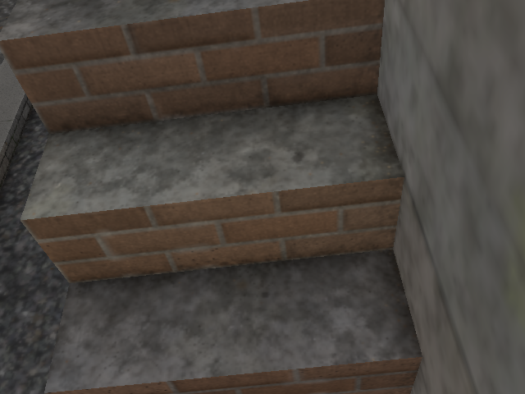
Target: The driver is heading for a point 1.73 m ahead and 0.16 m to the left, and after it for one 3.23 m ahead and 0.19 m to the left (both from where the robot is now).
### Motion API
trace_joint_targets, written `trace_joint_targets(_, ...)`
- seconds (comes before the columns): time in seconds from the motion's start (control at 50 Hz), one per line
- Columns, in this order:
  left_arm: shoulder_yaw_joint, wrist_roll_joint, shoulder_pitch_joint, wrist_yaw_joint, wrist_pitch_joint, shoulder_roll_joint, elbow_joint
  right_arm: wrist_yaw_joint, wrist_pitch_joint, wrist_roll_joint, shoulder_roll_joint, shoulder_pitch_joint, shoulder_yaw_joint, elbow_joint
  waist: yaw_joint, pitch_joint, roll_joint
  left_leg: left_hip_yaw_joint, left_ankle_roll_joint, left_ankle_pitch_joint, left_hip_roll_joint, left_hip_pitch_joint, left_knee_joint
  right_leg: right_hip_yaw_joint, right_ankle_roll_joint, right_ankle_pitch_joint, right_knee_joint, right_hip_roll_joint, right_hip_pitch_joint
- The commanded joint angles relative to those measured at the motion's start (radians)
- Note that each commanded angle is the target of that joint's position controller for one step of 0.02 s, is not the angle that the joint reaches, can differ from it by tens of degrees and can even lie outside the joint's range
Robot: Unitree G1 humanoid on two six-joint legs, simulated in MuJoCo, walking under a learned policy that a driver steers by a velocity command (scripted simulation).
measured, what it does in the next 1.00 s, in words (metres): goes down, backwards: left foot 0.20 m lower, then right foot 0.23 m lower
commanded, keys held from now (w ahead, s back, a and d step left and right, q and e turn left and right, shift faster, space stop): shift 1.00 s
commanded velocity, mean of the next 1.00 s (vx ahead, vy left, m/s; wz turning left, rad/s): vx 0.01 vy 0.00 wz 0.00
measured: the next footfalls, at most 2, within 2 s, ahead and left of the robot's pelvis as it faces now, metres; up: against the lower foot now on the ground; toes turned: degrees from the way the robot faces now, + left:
left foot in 0.18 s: +0.04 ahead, +0.16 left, -0.20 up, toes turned +3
right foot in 0.40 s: -0.30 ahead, -0.09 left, -0.43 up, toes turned -4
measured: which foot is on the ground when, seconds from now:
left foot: up 0.00-0.16, down 0.18-0.36, up 0.38-0.58, down 0.60-0.90, up 0.92-1.00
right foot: down 0.00-0.10, up 0.12-0.38, down 0.40-0.60, up 0.62-1.00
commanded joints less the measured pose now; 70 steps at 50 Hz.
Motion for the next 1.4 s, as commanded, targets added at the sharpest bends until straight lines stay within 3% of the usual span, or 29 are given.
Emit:
trace_joint_targets(0.02,0.002,0.005,-0.383,0.045,-0.035,0.091,-0.230,-0.081,0.008,-0.028,-0.119,0.011,-0.052,-0.229,-0.164,-0.188,-0.439,-0.064,0.051,0.047,0.034,0.056,0.133,0.300,-0.168,0.400,-0.460,-0.186,-0.045)
trace_joint_targets(0.12,0.060,-0.055,-0.243,0.067,-0.019,0.164,-0.251,-0.070,0.015,-0.058,-0.061,0.190,-0.013,-0.256,-0.192,-0.153,-0.051,0.077,0.274,0.162,0.153,0.201,-0.840,-0.068,-0.023,0.251,0.041,0.000,0.126)
trace_joint_targets(0.24,0.045,-0.051,0.276,0.046,0.048,0.082,-0.206,-0.067,-0.031,-0.060,-0.298,-0.608,0.029,-0.541,0.304,-0.015,0.290,-0.144,0.289,-0.169,0.264,-0.341,-1.240,0.085,0.098,0.860,0.834,0.164,0.389)
trace_joint_targets(0.32,0.040,0.061,0.103,0.013,0.051,0.210,-0.162,-0.113,-0.101,0.013,-0.108,-0.338,0.010,-0.557,0.033,-0.017,0.005,-0.158,0.242,-0.184,0.169,-0.049,-0.747,0.143,-0.121,0.842,-0.606,-0.047,0.316)
trace_joint_targets(0.36,0.019,0.030,0.002,-0.043,0.053,0.180,-0.088,-0.135,-0.081,0.016,-0.136,-0.065,-0.034,-0.478,-0.123,-0.039,-0.053,-0.126,0.190,-0.395,0.096,-0.055,-0.613,0.093,-0.243,0.874,-1.015,-0.040,0.467)
trace_joint_targets(0.38,-0.010,0.038,-0.111,-0.053,0.048,0.089,-0.077,-0.119,-0.068,0.046,-0.073,0.088,-0.035,-0.381,-0.165,-0.062,-0.317,0.096,0.105,-0.401,-0.105,0.025,0.046,0.123,-0.315,1.054,-1.293,-0.113,0.422)
trace_joint_targets(0.42,-0.076,0.112,-0.477,-0.094,0.011,0.145,-0.132,-0.083,-0.053,0.011,0.056,0.185,-0.025,-0.394,-0.390,-0.081,-0.524,0.047,0.004,-0.642,-0.230,-0.308,1.111,-0.024,-0.171,1.708,-1.144,-0.106,0.429)
trace_joint_targets(0.48,0.064,-0.025,-0.146,-0.039,-0.028,0.439,-0.147,-0.048,-0.107,0.004,-0.175,-0.035,-0.033,-0.505,-0.187,-0.194,-0.302,-0.107,-0.008,-0.066,0.052,-0.529,0.598,0.274,-0.261,1.522,-0.945,-0.358,0.734)
trace_joint_targets(0.52,0.060,0.012,-0.253,0.018,-0.008,0.338,-0.228,-0.045,-0.102,0.011,-0.219,-0.236,-0.025,-0.510,-0.104,-0.219,-0.192,0.033,0.011,0.085,0.122,-0.246,-0.255,0.201,-0.225,1.240,-1.022,-0.286,0.723)
trace_joint_targets(0.58,0.066,-0.058,-0.260,0.006,-0.039,0.308,-0.171,-0.058,-0.040,-0.012,-0.118,-0.151,-0.048,-0.451,-0.154,-0.204,-0.501,0.236,0.097,-0.051,0.129,0.301,-0.887,0.086,-0.225,1.092,-1.011,-0.253,0.642)
trace_joint_targets(0.62,0.013,-0.032,-0.176,-0.003,-0.011,0.103,-0.161,-0.028,-0.051,0.038,-0.128,0.049,-0.063,-0.259,-0.110,-0.140,-0.093,0.113,0.181,-0.045,0.058,0.447,-1.035,-0.092,-0.141,0.242,-0.161,0.037,0.401)
trace_joint_targets(0.64,0.011,-0.056,-0.005,-0.026,0.015,0.006,-0.204,-0.039,-0.074,-0.024,-0.212,-0.151,-0.040,-0.367,0.105,-0.173,0.152,-0.386,0.300,-0.160,0.199,0.156,-1.091,0.236,-0.070,0.396,0.078,0.144,0.264)
trace_joint_targets(0.68,0.001,-0.058,-0.156,-0.024,0.016,0.042,-0.223,-0.069,-0.111,-0.040,-0.180,-0.200,-0.007,-0.411,0.031,-0.046,0.008,-0.407,0.237,-0.281,0.267,-0.036,-1.240,0.269,-0.040,0.580,0.386,0.136,0.188)
trace_joint_targets(0.7,0.036,-0.024,-0.011,-0.022,0.040,0.112,-0.225,-0.075,-0.145,-0.071,-0.232,-0.336,-0.012,-0.450,0.138,-0.109,0.020,-0.141,0.192,0.299,0.178,-0.082,-0.968,0.124,0.019,0.552,0.617,0.255,0.302)
trace_joint_targets(0.76,0.076,-0.012,0.294,0.012,0.047,0.220,-0.117,-0.130,-0.182,-0.075,-0.157,-0.398,0.030,-0.517,0.245,-0.173,-0.036,0.092,0.142,-0.102,0.142,-0.238,-0.748,0.037,0.047,0.812,0.585,0.225,0.429)
trace_joint_targets(0.88,0.004,0.089,0.255,-0.062,0.093,0.189,-0.036,-0.196,-0.216,-0.010,-0.064,-0.393,0.024,-0.693,0.044,0.025,-0.044,0.025,0.052,-0.269,0.101,-0.310,-0.542,-0.085,-0.167,0.913,-0.664,0.047,0.380)
trace_joint_targets(0.96,-0.077,0.082,-0.255,-0.139,0.039,0.121,-0.157,-0.160,-0.150,0.052,0.009,-0.099,0.029,-0.691,-0.239,-0.144,-0.369,0.027,-0.019,-0.455,-0.163,-0.205,0.767,-0.006,-0.260,1.292,-1.017,-0.073,0.170)
trace_joint_targets(1.0,-0.074,0.006,-0.264,-0.131,0.017,0.105,-0.171,-0.136,-0.163,0.065,-0.052,-0.063,0.032,-0.580,-0.147,-0.077,-0.051,0.070,-0.011,-0.103,-0.253,-0.201,0.611,0.092,-0.202,1.296,-1.238,-0.013,0.268)
trace_joint_targets(1.04,-0.088,0.026,0.064,-0.112,0.007,0.080,-0.081,-0.116,-0.178,0.034,0.020,-0.277,0.078,-0.644,-0.026,-0.130,0.040,0.066,0.038,-0.072,-0.169,-0.106,0.039,-0.044,-0.228,1.300,-1.301,0.043,0.532)
trace_joint_targets(1.06,-0.039,0.031,0.156,-0.093,0.022,0.204,-0.020,-0.094,-0.183,0.000,0.094,-0.331,0.100,-0.671,-0.041,-0.249,-0.104,0.133,0.061,-0.046,-0.110,-0.039,-0.268,-0.057,-0.211,1.564,-1.178,0.001,0.737)
trace_joint_targets(1.1,0.053,-0.099,0.280,-0.030,0.058,0.360,0.033,-0.034,-0.211,0.019,0.091,-0.682,0.128,-0.793,0.080,-0.130,-0.574,0.270,0.103,-0.602,0.025,-0.173,-0.813,0.120,-0.258,1.717,-1.136,-0.176,0.999)
trace_joint_targets(1.12,0.022,-0.035,0.316,-0.024,0.057,0.292,0.053,-0.016,-0.223,0.019,-0.025,-0.654,0.056,-0.757,0.087,-0.300,-0.331,0.161,0.096,-0.002,0.041,0.030,-0.672,0.093,-0.185,2.163,-1.010,-0.193,1.051)
trace_joint_targets(1.14,0.080,-0.120,0.637,-0.034,0.015,0.280,0.102,-0.049,-0.156,0.038,-0.032,-0.668,0.063,-0.693,0.297,-0.559,-0.314,-0.072,0.131,0.059,0.201,0.613,-0.846,0.333,-0.186,1.087,-0.929,-0.182,0.444)
trace_joint_targets(1.16,0.011,-0.088,0.575,-0.046,-0.001,0.178,0.136,-0.073,-0.112,0.040,-0.225,-0.383,-0.041,-0.572,0.154,-0.709,0.302,-0.272,0.190,0.423,0.242,0.605,-0.662,0.073,-0.171,0.592,-0.832,-0.042,0.418)
trace_joint_targets(1.2,-0.003,-0.057,0.424,-0.068,0.028,0.151,0.087,-0.072,-0.109,0.022,0.082,-0.466,0.040,-0.542,0.217,-0.355,-0.171,0.072,0.067,-0.275,0.034,-0.018,-0.444,0.153,-0.221,0.187,-1.064,-0.010,0.557)
trace_joint_targets(1.24,-0.015,0.051,-0.029,-0.089,0.054,0.171,-0.082,-0.139,-0.137,0.066,0.026,-0.407,0.010,-0.542,0.022,-0.055,-0.551,0.175,-0.043,-0.242,-0.101,-0.103,0.448,0.435,-0.326,0.070,-1.296,-0.211,0.076)
trace_joint_targets(1.28,-0.027,0.048,-0.311,-0.080,0.010,0.161,-0.237,-0.153,-0.154,0.054,-0.133,-0.050,-0.052,-0.387,-0.107,-0.057,-0.365,0.107,-0.048,0.005,-0.138,-0.126,0.466,0.236,-0.252,0.207,-1.172,-0.132,0.095)
trace_joint_targets(1.32,-0.026,0.026,-0.134,-0.046,-0.034,0.175,-0.212,-0.149,-0.173,0.051,-0.069,-0.088,-0.030,-0.381,-0.032,-0.090,-0.207,0.177,-0.012,0.077,-0.120,-0.121,0.160,0.177,-0.248,0.290,-1.134,-0.118,0.238)
trace_joint_targets(1.4,0.014,0.010,-0.120,-0.002,-0.072,0.227,-0.242,-0.093,-0.166,0.034,-0.069,-0.003,-0.023,-0.373,-0.080,-0.172,-0.302,0.234,0.060,0.106,-0.101,0.155,-0.237,0.088,-0.191,0.260,-1.081,-0.114,0.261)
